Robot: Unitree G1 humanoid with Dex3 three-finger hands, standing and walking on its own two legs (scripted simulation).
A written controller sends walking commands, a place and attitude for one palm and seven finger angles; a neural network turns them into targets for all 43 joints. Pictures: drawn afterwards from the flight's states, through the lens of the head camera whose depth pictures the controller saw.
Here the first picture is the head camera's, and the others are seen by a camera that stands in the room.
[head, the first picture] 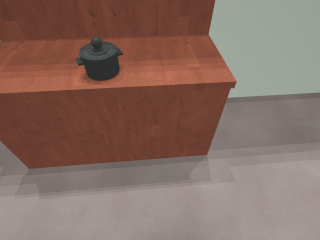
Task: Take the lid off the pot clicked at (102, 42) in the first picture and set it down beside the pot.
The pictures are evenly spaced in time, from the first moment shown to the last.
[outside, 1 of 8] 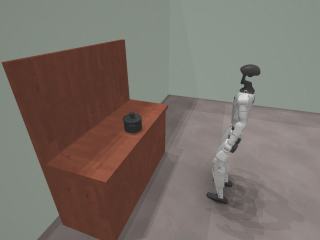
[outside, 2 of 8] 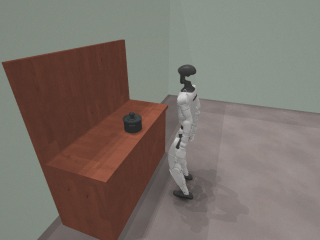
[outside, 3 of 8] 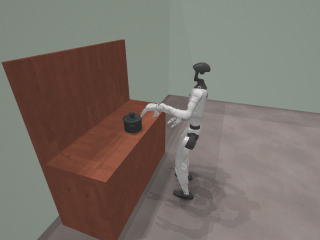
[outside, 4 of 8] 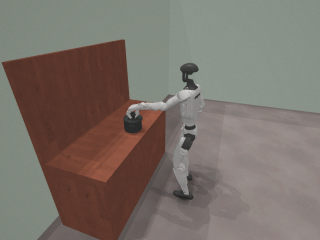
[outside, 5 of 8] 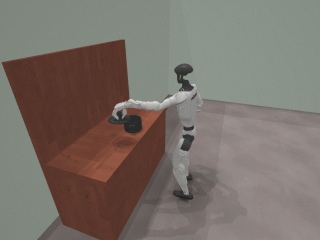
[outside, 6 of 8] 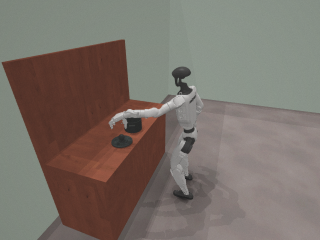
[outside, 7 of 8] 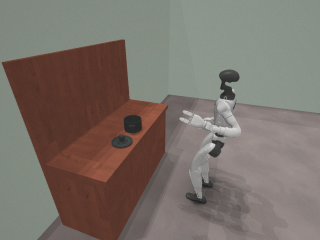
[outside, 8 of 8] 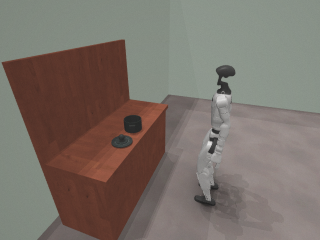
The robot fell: no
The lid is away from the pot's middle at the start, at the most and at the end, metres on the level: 0.00 0.25 0.23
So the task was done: yes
